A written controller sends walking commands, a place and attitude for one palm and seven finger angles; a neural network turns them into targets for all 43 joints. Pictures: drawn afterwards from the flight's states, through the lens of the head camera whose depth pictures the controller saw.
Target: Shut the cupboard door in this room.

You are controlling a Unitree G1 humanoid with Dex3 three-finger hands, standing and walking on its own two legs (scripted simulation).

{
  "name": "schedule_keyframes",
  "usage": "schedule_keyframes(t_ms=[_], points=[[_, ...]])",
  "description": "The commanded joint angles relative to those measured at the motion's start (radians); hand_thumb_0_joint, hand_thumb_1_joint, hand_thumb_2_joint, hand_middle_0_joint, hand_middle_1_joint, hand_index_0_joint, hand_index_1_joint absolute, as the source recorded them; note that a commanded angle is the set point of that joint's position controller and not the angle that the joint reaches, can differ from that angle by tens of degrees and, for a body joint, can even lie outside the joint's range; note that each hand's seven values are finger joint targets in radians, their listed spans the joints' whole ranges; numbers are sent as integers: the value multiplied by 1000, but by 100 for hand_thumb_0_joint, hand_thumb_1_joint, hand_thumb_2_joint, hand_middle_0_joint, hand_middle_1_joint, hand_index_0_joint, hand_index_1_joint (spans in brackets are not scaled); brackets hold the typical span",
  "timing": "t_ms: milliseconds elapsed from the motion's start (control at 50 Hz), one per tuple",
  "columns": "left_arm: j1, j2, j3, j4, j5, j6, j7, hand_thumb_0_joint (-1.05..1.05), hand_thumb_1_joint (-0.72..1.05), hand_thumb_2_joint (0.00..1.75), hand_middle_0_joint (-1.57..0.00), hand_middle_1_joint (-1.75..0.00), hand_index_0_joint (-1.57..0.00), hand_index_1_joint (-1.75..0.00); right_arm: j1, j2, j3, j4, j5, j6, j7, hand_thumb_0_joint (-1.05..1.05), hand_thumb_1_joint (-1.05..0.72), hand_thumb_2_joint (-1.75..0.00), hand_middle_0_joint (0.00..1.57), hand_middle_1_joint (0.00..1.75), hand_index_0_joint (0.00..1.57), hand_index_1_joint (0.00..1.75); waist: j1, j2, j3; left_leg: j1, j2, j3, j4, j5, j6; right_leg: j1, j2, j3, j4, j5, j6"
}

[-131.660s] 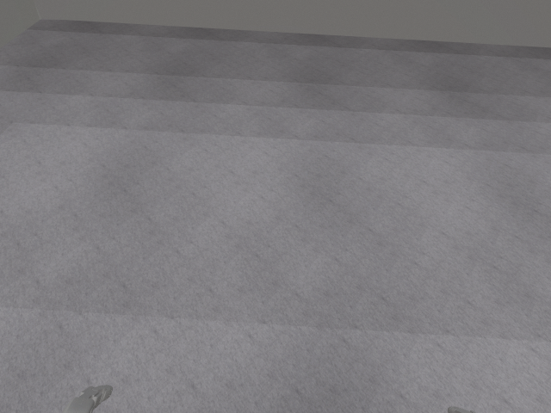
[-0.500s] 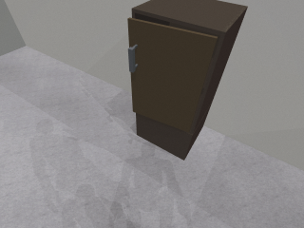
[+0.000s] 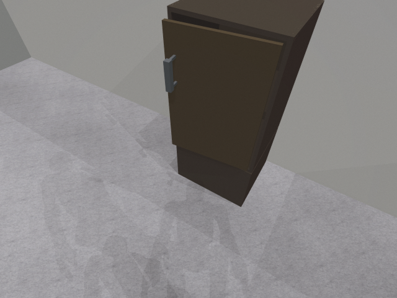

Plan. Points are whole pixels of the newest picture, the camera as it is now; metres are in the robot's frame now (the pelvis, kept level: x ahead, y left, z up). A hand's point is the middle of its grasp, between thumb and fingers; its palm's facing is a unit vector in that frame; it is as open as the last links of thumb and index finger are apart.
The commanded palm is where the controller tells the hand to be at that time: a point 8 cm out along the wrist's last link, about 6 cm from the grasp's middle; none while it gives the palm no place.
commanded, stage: look to check the result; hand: left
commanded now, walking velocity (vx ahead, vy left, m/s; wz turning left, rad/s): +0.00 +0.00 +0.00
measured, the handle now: (171, 73) +0.84 +0.14 +0.01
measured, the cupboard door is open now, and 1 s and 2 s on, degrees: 7 7 7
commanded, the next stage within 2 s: walk to a spot facing it in 0.16 s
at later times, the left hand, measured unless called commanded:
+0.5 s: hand out of the picture -0.04 +0.17 -0.19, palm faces +0.09 -0.98 -0.19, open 7.4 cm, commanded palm none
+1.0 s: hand out of the picture +0.07 +0.26 -0.15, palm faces +0.33 -0.90 -0.28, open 7.4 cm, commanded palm none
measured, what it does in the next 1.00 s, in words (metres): lifts its right foot, turning left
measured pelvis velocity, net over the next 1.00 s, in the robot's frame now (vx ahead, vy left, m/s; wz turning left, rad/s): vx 0.01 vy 0.01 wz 0.37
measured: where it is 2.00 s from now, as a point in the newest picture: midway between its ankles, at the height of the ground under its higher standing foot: outside the picture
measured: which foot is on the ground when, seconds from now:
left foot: down 0.00-1.00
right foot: down 0.00-0.68, up 0.70-1.00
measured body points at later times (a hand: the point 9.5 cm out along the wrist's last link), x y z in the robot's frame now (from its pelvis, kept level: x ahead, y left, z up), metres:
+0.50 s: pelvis +0.00 +0.00 -0.01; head +0.02 +0.01 +0.44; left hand -0.04 +0.22 -0.17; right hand +0.00 -0.23 -0.17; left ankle +0.07 +0.08 -0.74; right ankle -0.10 -0.08 -0.74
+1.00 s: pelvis +0.01 +0.01 +0.00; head +0.06 +0.03 +0.44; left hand +0.05 +0.30 -0.13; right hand +0.15 -0.22 -0.14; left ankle +0.04 +0.12 -0.74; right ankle +0.06 -0.16 -0.69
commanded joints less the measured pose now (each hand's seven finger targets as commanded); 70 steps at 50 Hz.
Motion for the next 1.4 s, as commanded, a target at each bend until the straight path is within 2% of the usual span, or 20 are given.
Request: schedule_keyframes(t_ms=[0,380,440,480,540,620,640,660,680,700,760,960,1040,1060,1080,1100,1120,1200,1320,1380], points=[[107,93,16,-4,-3,-4,8,0,90,90,-20,-30,-20,-30,59,-114,-19,-19,-6,-5,-10,0,-90,-90,20,30,20,30,0,0,78,136,150,-177,-44,73,-4,-221,-152,106,-90,153,12],[96,107,44,-44,0,17,12,0,90,90,-20,-30,-20,-30,54,-115,-35,-55,-9,12,-3,0,-90,-90,20,30,20,30,6,0,75,-5,130,-208,39,75,1,-169,-180,50,17,166,1],[80,134,65,-78,4,22,13,0,90,90,-20,-30,-20,-30,40,-113,-47,-84,-10,22,3,0,-90,-90,20,30,20,30,10,-70,57,-104,88,-171,166,40,-11,-127,-253,68,33,263,-37],[49,148,74,-112,9,21,14,0,90,90,-20,-30,-20,-30,12,-103,-58,-112,-15,34,8,0,-90,-90,20,30,20,30,14,-129,89,-185,48,-85,392,-210,-44,-129,-363,102,23,478,-108],[-30,184,87,-162,23,17,17,0,90,90,-20,-30,-20,-30,-14,-105,-74,-158,-15,45,15,0,-90,-90,20,30,20,30,-12,-74,128,-273,78,-58,592,-413,-63,-119,-435,75,68,759,-169],[-46,236,109,-196,12,12,4,0,90,90,-20,-30,-20,-30,87,-111,-75,-171,-23,37,24,0,-90,-90,20,30,20,30,-61,-18,61,-74,46,17,255,-158,-46,-113,-339,-101,421,887,-47],[-39,238,110,-215,-1,15,-2,0,90,90,-20,-30,-20,-30,157,-151,-82,-165,-29,28,25,0,-90,-90,20,30,20,30,-79,94,8,63,111,-123,137,203,14,-247,-261,-145,605,685,21],[-32,174,98,-256,-17,17,-6,0,90,90,-20,-30,-20,-30,201,-236,-98,-170,-31,16,18,0,-90,-90,20,30,20,30,-75,358,-38,169,373,-552,44,658,186,-486,-110,-133,869,-83,88],[-99,178,90,-287,-8,27,-1,0,90,90,-20,-30,-20,-30,202,-264,-101,-160,-18,20,14,0,-90,-90,20,30,20,30,-77,227,-77,110,438,-636,-41,472,237,-483,-94,11,929,-317,67],[-118,173,96,-301,1,32,1,0,90,90,-20,-30,-20,-30,139,-275,-111,-181,-24,21,16,0,-90,-90,20,30,20,30,-54,125,-29,12,417,-591,-86,67,203,-476,-130,49,902,-294,58],[-186,165,101,-314,11,42,-13,0,90,90,-20,-30,-20,-30,12,-244,-101,-241,-37,16,11,0,-90,-90,20,30,20,30,-23,82,56,-171,323,-549,-143,-261,127,-477,-141,58,808,-147,75],[-212,165,96,-378,16,38,-25,0,90,90,-20,-30,-20,-30,-6,-278,-135,-281,-33,28,26,0,-90,-90,20,30,20,30,-26,181,-100,26,207,-496,-73,-59,84,-460,-56,20,497,-90,114],[-91,206,106,-359,7,28,-19,0,90,90,-20,-30,-20,-30,-83,-254,-141,-321,-20,39,30,0,-90,-90,20,30,20,30,38,180,-121,-137,121,-465,24,-87,16,-164,-38,8,124,46,99],[-60,266,120,-358,18,20,-15,0,90,90,-20,-30,-20,-30,-82,-205,-139,-332,-10,43,36,0,-90,-90,20,30,20,30,50,27,-117,-273,34,-374,157,-243,-49,-58,-174,135,-29,-18,52],[-86,357,135,-376,33,14,-8,0,90,90,-20,-30,-20,-30,-66,-142,-132,-351,-7,39,39,0,-90,-90,20,30,20,30,51,-259,-82,-419,-88,-174,469,-401,-125,-81,-466,468,-153,-109,-63],[-166,331,115,-391,24,16,-2,0,90,90,-20,-30,-20,-30,-82,-202,-139,-350,-23,39,44,0,-90,-90,20,30,20,30,21,-180,-15,-383,-13,-184,694,-459,-108,-259,-538,433,-139,-15,-104],[-237,301,104,-413,21,16,-2,0,90,90,-20,-30,-20,-30,-44,-186,-137,-352,-26,41,53,0,-90,-90,20,30,20,30,-22,-62,3,-355,4,-189,768,-411,-104,-304,-495,319,-104,65,-116],[-197,233,96,-391,16,-2,-4,0,90,90,-20,-30,-20,-30,-72,-168,-120,-340,-17,50,64,0,-90,-90,20,30,20,30,-22,-187,-17,-353,47,-90,779,-320,-133,-152,-352,48,69,615,-78],[-30,281,119,-338,23,5,-5,0,90,90,-20,-30,-20,-30,-190,-135,-92,-375,-11,43,70,0,-90,-90,20,30,20,30,59,-208,-51,-254,39,17,422,-345,-116,0,-374,-21,160,809,-52],[-44,291,128,-339,20,7,-8,0,90,90,-20,-30,-20,-30,-137,-148,-92,-362,-10,34,66,0,-90,-90,20,30,20,30,27,-221,-83,-115,30,35,240,-260,-94,-44,-383,-59,238,795,-27]])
